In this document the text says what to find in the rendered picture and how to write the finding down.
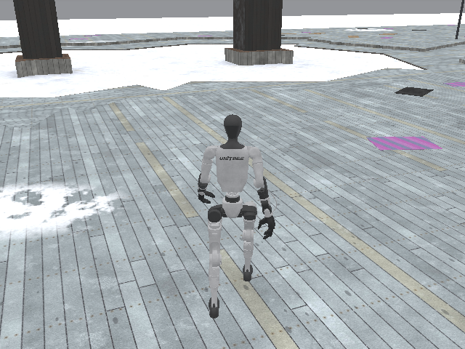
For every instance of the left robot hand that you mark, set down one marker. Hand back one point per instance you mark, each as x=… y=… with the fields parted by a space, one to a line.
x=201 y=197

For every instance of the right robot upper arm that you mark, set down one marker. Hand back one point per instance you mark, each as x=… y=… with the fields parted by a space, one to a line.
x=257 y=164

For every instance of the robot right foot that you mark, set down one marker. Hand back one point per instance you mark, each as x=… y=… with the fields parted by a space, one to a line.
x=247 y=274

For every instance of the right robot hand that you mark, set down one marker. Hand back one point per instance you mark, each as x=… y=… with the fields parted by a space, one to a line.
x=271 y=225

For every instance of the robot right thigh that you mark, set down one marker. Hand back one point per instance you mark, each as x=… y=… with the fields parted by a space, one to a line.
x=249 y=212

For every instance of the left robot forearm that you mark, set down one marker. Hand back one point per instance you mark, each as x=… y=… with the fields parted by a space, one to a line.
x=201 y=186

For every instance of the left robot upper arm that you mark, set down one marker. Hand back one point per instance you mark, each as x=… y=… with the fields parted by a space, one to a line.
x=209 y=154

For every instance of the right robot forearm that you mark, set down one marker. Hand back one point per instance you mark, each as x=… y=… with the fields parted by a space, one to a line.
x=265 y=200

